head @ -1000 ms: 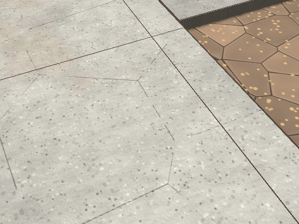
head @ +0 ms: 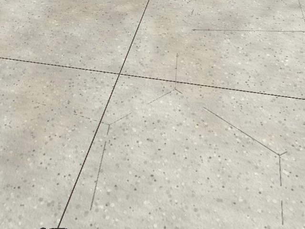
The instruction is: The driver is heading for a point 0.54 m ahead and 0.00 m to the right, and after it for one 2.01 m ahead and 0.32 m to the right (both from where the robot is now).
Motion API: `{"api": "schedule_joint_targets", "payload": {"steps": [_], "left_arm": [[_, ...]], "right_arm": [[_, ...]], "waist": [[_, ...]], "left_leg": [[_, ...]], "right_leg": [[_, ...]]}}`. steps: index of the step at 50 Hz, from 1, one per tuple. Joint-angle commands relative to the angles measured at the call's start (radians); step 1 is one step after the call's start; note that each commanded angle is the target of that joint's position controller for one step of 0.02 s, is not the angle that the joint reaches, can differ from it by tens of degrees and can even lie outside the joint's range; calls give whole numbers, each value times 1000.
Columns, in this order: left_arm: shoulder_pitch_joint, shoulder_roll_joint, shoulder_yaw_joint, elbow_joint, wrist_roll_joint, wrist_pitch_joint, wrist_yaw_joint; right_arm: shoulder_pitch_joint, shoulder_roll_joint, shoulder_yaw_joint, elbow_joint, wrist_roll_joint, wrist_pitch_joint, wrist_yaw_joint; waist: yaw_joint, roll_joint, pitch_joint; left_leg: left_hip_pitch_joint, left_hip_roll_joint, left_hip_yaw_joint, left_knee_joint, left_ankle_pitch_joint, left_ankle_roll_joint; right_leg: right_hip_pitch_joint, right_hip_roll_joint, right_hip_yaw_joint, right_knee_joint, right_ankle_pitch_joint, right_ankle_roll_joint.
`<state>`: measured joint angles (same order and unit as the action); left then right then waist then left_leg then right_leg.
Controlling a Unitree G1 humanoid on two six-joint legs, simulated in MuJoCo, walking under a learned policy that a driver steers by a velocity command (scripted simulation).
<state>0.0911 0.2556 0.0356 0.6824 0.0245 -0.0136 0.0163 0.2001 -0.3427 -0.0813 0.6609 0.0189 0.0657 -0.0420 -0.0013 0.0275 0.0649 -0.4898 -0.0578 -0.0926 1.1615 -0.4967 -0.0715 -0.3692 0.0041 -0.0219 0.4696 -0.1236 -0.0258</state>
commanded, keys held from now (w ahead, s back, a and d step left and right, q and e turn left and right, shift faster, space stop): no key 0.84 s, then w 0.16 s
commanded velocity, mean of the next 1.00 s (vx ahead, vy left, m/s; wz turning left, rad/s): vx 0.03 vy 0.00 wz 0.10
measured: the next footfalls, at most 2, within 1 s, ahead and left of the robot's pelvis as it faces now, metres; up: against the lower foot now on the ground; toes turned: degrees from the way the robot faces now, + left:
left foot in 0.20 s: +0.05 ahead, +0.14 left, +0.00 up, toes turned +1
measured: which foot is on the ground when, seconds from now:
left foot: up 0.00-0.18, down 0.20-1.00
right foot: down 0.00-1.00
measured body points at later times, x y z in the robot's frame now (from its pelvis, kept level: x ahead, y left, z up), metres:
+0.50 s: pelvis +0.04 +0.04 +0.00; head +0.04 +0.05 +0.45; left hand +0.13 +0.32 -0.12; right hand +0.19 -0.19 -0.10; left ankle +0.01 +0.14 -0.73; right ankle +0.08 -0.11 -0.73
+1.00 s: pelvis +0.08 +0.03 +0.00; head +0.07 +0.03 +0.45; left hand +0.14 +0.31 -0.14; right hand +0.13 -0.24 -0.14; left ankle +0.01 +0.14 -0.73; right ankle +0.07 -0.09 -0.72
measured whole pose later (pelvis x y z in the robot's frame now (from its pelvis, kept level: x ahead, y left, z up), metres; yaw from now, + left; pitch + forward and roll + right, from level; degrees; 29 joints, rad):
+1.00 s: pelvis +0.08 +0.03 +0.00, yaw +2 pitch -1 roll +0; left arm 0.21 0.27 0.04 1.00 -0.02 -0.02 0.02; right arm 0.29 -0.25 -0.05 0.95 0.01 -0.02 -0.03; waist -0.01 -0.01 -0.01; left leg -0.12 -0.03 -0.03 0.48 -0.36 0.04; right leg -0.30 -0.03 -0.02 0.72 -0.43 -0.02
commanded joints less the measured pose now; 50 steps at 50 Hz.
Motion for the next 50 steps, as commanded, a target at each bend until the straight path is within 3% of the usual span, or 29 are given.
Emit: {"api": "schedule_joint_targets", "payload": {"steps": [1,4,7,9,10,11,12,13,14,16,19,22,27,37,42,43,45,47,48,50], "left_arm": [[-14,144,39,-48,-1,2,7],[-9,166,47,-32,-14,8,1],[10,185,49,-10,-28,17,-5],[7,173,40,6,-41,21,-8],[57,149,32,30,-43,17,-12],[79,98,14,26,-18,9,-22],[74,54,3,4,-4,1,-22],[25,109,14,15,1,2,-15],[17,107,16,22,-1,2,-16],[36,116,17,48,8,8,-9],[69,134,18,77,-5,6,-12],[65,122,16,105,-4,-1,-11],[81,120,15,154,-11,-8,-2],[82,124,17,232,-18,6,17],[81,121,18,266,-20,13,24],[95,111,16,280,-20,15,25],[72,103,18,283,-30,17,26],[-8,91,14,243,-39,-2,20],[-32,89,13,227,-48,-19,13],[-29,103,18,218,-62,-54,-7]], "right_arm": [[65,-37,-11,-53,-5,-5,-3],[31,-22,4,-55,-15,-16,7],[32,-36,3,-42,-14,-19,21],[73,-29,3,-12,-19,-21,31],[67,-50,1,-17,-27,-21,31],[72,-113,-7,-29,-39,-20,23],[-4,-124,-3,-29,-51,-20,25],[-68,-61,11,-53,-55,-33,30],[-81,-29,23,-39,-59,-46,32],[-66,-38,22,-16,-49,-66,34],[-18,-9,35,13,-46,-70,34],[-12,-23,32,31,-40,-70,30],[-5,-10,30,62,-33,-67,25],[15,-5,24,161,-25,-66,22],[27,-7,25,213,-24,-68,18],[47,-7,25,231,-22,-67,16],[69,-51,9,245,-11,-62,12],[104,-107,-7,250,-4,-74,12],[114,-113,-11,254,-3,-89,10],[111,-83,-7,257,-2,-117,12]], "waist": [[-9,-174,-149],[12,-188,-189],[16,-200,-183],[-17,-184,-163],[-14,-155,-153],[13,12,-173],[55,211,-139],[23,151,-97],[33,139,-87],[25,136,-72],[23,71,-51],[21,11,-38],[19,-25,-75],[21,-19,-87],[22,-16,-74],[20,-6,-92],[-5,47,-37],[-44,136,74],[-52,159,114],[-43,146,125]], "left_leg": [[6,38,30,-99,31,-15],[102,64,48,-295,67,2],[189,59,76,-476,141,26],[318,39,108,-692,282,66],[395,64,63,-770,344,100],[466,229,-139,-823,440,157],[290,334,-241,-852,357,265],[211,290,-211,-877,227,268],[207,240,-165,-866,169,224],[211,191,-117,-846,177,170],[192,153,-88,-838,170,136],[222,137,-70,-807,241,134],[281,118,-42,-773,407,135],[306,96,-9,-762,528,126],[301,90,1,-770,517,119],[309,84,4,-785,408,124],[282,114,-65,-850,-21,178],[260,264,-286,-982,-309,274],[258,326,-374,-1018,-302,314],[368,375,-403,-1009,-151,337]], "right_leg": [[161,-226,195,-174,210,-203],[185,-248,177,-163,225,-218],[180,-255,185,-151,119,-212],[113,-230,160,-113,41,-166],[52,-204,140,-90,-31,-102],[-29,-128,54,58,-165,-13],[-14,-39,-20,62,-291,47],[61,-49,11,98,-250,67],[85,-42,11,56,-168,66],[130,-51,24,-4,-44,77],[170,-68,34,-32,-23,70],[160,-70,37,-44,3,70],[180,-76,36,-43,58,76],[215,-75,28,-29,101,67],[223,-70,23,-32,96,62],[227,-53,2,-23,9,62],[127,6,-64,80,-255,55],[-57,8,-53,232,-320,31],[-122,-28,-4,300,-332,7],[-249,-83,54,355,-402,-34]]}}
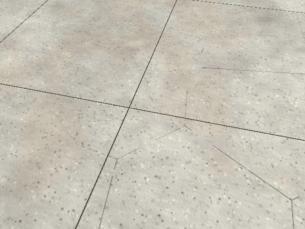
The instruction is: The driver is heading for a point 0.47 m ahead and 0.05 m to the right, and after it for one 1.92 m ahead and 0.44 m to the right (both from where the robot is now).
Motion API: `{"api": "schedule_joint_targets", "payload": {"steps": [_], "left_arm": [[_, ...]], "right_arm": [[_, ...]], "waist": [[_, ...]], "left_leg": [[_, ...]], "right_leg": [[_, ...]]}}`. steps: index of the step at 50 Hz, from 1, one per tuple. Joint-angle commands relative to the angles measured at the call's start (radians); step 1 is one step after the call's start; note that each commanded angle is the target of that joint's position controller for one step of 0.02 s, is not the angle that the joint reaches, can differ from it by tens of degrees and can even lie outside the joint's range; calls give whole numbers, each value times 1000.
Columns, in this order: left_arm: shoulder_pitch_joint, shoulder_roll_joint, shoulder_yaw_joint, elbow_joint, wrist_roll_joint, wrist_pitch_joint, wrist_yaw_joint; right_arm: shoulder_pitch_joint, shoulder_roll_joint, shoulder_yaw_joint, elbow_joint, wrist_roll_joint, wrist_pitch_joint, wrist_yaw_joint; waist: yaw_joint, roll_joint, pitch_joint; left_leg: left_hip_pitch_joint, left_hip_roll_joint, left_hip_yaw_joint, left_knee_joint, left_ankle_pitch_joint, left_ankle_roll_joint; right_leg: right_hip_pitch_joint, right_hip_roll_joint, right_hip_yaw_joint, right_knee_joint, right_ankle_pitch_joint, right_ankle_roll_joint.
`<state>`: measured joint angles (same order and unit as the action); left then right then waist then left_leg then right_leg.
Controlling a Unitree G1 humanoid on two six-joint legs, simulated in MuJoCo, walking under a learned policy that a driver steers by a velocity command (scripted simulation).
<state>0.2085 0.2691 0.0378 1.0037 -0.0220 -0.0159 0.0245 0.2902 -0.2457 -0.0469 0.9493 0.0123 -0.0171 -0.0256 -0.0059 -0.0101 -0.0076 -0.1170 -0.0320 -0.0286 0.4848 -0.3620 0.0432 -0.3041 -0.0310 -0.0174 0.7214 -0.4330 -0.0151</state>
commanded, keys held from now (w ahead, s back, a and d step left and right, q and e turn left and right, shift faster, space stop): w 0.84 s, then w+e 0.16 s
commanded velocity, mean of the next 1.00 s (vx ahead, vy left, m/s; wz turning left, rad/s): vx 0.44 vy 0.00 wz -0.03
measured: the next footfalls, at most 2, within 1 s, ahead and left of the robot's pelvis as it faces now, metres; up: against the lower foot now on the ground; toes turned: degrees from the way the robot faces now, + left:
left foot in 0.60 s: +0.46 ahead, +0.08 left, +0.00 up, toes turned +1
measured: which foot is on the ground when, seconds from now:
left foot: down 0.00-0.12, up 0.14-0.58, down 0.60-1.00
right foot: down 0.00-0.62, up 0.64-1.00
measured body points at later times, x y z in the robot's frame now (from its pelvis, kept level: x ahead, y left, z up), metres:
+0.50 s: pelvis +0.19 -0.04 +0.00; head +0.22 -0.05 +0.45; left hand +0.11 +0.21 -0.13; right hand +0.42 -0.27 -0.10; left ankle +0.39 +0.10 -0.69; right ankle +0.04 -0.13 -0.73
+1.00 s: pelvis +0.49 -0.01 +0.01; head +0.50 -0.02 +0.46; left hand +0.67 +0.23 -0.10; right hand +0.48 -0.29 -0.13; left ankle +0.42 +0.08 -0.73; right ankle +0.68 -0.19 -0.68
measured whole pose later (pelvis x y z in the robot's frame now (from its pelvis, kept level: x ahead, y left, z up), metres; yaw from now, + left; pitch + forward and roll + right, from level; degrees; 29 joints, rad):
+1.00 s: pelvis +0.49 -0.01 +0.01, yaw -3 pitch +1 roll +3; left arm 0.09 0.27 0.05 0.87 -0.02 -0.07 -0.01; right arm 0.32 -0.26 -0.05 1.01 0.00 -0.10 0.00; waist -0.06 -0.04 0.01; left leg 0.02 -0.08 0.09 0.17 -0.21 0.06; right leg -0.68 -0.13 0.03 0.67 0.07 -0.01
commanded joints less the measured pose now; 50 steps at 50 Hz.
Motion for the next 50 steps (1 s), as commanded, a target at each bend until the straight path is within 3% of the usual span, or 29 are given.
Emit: {"api": "schedule_joint_targets", "payload": {"steps": [1,3,5,6,7,8,9,11,13,16,21,24,26,28,29,30,31,32,33,34,35,36,37,39,40,43,47,50], "left_arm": [[-136,91,15,-102,-16,-67,-27],[-59,82,19,-63,-11,-83,-43],[144,105,43,29,1,-75,-41],[268,168,62,49,5,-72,-33],[354,259,73,59,9,-78,-43],[271,178,44,43,13,-89,-45],[187,134,31,14,13,-97,-45],[110,109,18,-17,19,-102,-53],[140,77,4,-10,26,-92,-52],[198,105,5,6,26,-80,-35],[236,122,8,8,22,-71,-12],[279,118,13,28,12,-66,-10],[275,126,21,30,8,-59,-8],[250,151,33,19,12,-49,-6],[238,157,37,13,17,-40,-5],[225,144,31,4,23,-32,-5],[240,105,14,-21,40,-32,-6],[379,-53,-27,-18,28,-54,-24],[269,67,0,-25,-3,-84,-28],[163,121,18,-69,-31,-104,-30],[114,121,19,-79,-28,-113,-22],[101,115,28,-79,-13,-110,-15],[133,94,29,-75,-5,-98,-14],[152,53,27,-76,0,-74,-13],[128,51,27,-88,2,-65,-11],[5,63,30,-138,14,-59,-10],[-124,38,16,-173,7,-68,-28],[-207,38,9,-211,-2,-67,-44]], "right_arm": [[7,-172,-41,-34,13,-39,-4],[-57,-182,-44,-45,25,-35,1],[-81,-163,-36,-52,13,-31,6],[-105,-96,-15,-68,-2,-37,10],[-93,-55,-7,-110,1,-56,5],[-85,-114,-22,-100,26,-71,8],[-90,-130,-25,-96,42,-82,16],[-102,-134,-33,-82,26,-89,18],[-109,-113,-36,-77,12,-81,29],[-180,-72,-27,-103,3,-67,35],[-373,-42,-5,-172,10,-72,47],[-444,-48,0,-200,15,-78,62],[-457,-66,-3,-213,17,-84,73],[-381,-111,-22,-198,15,-87,74],[-270,-144,-41,-168,15,-85,69],[-94,-185,-64,-113,16,-80,60],[90,-250,-81,-74,1,-74,48],[133,-274,-81,-48,-2,-74,57],[88,-175,-54,-50,7,-78,58],[-13,-147,-43,-65,7,-84,55],[-97,-127,-35,-79,0,-92,57],[-139,-101,-28,-82,-11,-98,60],[-154,-82,-21,-77,-23,-103,62],[-143,-81,-19,-57,-15,-106,65],[-129,-96,-21,-47,-13,-107,60],[-77,-144,-29,-25,-16,-104,36],[-23,-163,-29,-5,-13,-100,20],[39,-170,-31,25,-8,-92,19]], "waist": [[-27,157,182],[28,117,118],[111,78,26],[159,-105,-16],[154,-351,-70],[109,-201,-4],[78,-137,78],[47,-72,115],[41,-95,88],[50,-63,87],[86,-65,130],[88,-61,159],[66,-65,148],[6,-96,69],[-54,-116,-9],[-137,-111,-109],[-179,5,-253],[-81,281,-407],[-123,174,-306],[-95,150,-139],[-58,47,-64],[-25,26,-18],[13,52,-19],[37,66,1],[40,66,24],[16,51,68],[-33,46,73],[-66,40,88]], "left_leg": [[33,340,-425,-314,-208,206],[-45,260,-267,-262,-56,149],[-237,157,-134,-104,100,95],[-358,56,-9,213,111,24],[-558,-59,15,506,-177,-25],[-639,9,-86,673,-193,-10],[-689,61,-92,709,-89,17],[-676,130,-55,649,84,31],[-604,147,-19,581,165,19],[-630,140,23,477,233,-26],[-533,96,70,156,422,-45],[-525,82,62,64,443,-20],[-512,75,54,28,405,8],[-385,31,77,29,334,42],[-245,-2,99,33,306,66],[-6,-2,95,25,322,98],[326,197,-147,63,267,164],[601,424,-670,-91,-17,337],[514,383,-708,-197,-115,284],[356,357,-548,-229,-56,240],[192,325,-431,-262,77,219],[73,290,-335,-285,186,205],[1,262,-272,-312,230,197],[-79,242,-204,-357,260,208],[-109,240,-177,-377,270,213],[-95,236,-121,-410,300,213],[-63,199,17,-413,359,159],[55,237,54,-394,368,148]], "right_leg": [[-310,-63,53,47,-86,-59],[-67,-23,-19,-156,91,-60],[315,54,-60,-222,252,-30],[444,-113,185,-340,147,-81],[549,-339,664,-528,11,-233],[490,-372,712,-552,-107,-260],[428,-339,599,-553,-98,-231],[367,-263,404,-569,103,-174],[340,-199,254,-570,341,-142],[338,-183,167,-582,559,-162],[259,-152,79,-643,525,-149],[323,-188,69,-637,545,-156],[397,-217,62,-592,643,-148],[456,-229,52,-474,948,-129],[460,-216,36,-340,1115,-116],[372,-174,11,-133,1132,-87],[112,-113,-8,186,781,-64],[-247,95,56,526,-84,-11],[-353,57,171,631,-133,-38],[-413,7,140,635,-43,-55],[-368,-48,119,585,56,-56],[-323,-81,107,530,114,-49],[-255,-109,115,500,146,-45],[-222,-127,101,436,149,-29],[-241,-136,92,398,165,-17],[-349,-146,80,229,321,20],[-301,-100,30,-24,546,12],[-331,-76,29,-101,554,-6]]}}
